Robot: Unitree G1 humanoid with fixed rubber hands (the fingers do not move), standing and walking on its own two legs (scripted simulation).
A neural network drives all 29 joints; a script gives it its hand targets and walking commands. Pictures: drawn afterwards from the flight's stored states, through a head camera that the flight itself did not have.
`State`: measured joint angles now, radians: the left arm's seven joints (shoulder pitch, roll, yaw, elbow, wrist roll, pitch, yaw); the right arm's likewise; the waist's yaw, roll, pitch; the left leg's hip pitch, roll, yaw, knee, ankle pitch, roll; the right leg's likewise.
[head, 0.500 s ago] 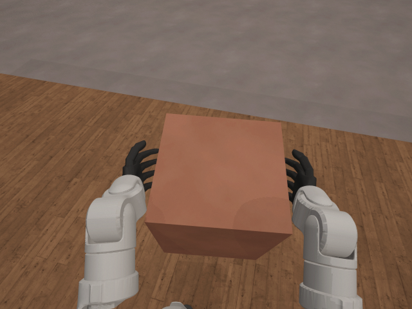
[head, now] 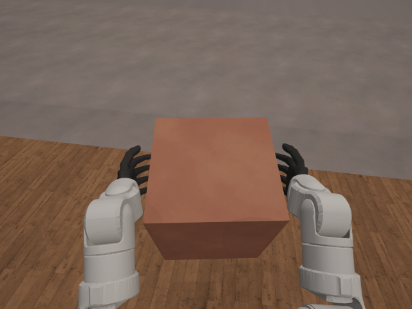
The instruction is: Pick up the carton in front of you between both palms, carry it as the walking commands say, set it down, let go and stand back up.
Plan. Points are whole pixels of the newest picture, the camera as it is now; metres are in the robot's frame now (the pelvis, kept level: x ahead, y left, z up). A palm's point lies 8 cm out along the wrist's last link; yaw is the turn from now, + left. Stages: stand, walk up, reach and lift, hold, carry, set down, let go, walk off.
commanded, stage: carry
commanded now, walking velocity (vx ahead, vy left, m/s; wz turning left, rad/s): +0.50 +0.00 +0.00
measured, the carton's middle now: (211, 194) +0.36 -0.01 +0.06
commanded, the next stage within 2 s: none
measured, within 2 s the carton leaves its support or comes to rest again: neither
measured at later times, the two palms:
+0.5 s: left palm (153, 98) +0.68 +0.14 +0.09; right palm (257, 101) +0.65 -0.16 +0.09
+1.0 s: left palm (175, 65) +0.98 +0.09 +0.04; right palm (252, 64) +0.99 -0.22 +0.04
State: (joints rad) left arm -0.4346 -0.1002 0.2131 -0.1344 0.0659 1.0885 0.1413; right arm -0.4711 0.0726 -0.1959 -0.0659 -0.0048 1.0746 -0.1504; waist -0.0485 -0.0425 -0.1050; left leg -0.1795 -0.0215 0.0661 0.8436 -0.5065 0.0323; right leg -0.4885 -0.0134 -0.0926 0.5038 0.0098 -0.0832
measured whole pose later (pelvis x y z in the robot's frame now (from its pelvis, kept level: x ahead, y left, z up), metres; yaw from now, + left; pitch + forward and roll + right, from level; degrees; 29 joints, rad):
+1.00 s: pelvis +0.65 -0.06 -0.06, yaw -1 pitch +5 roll +0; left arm -0.46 -0.09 0.20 -0.01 0.07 1.09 0.15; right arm -0.48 0.06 -0.22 0.02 -0.01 1.09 -0.14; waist 0.02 -0.01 -0.10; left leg -0.39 -0.04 0.00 1.28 -0.50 0.04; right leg -0.50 0.03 -0.13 0.61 -0.11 -0.10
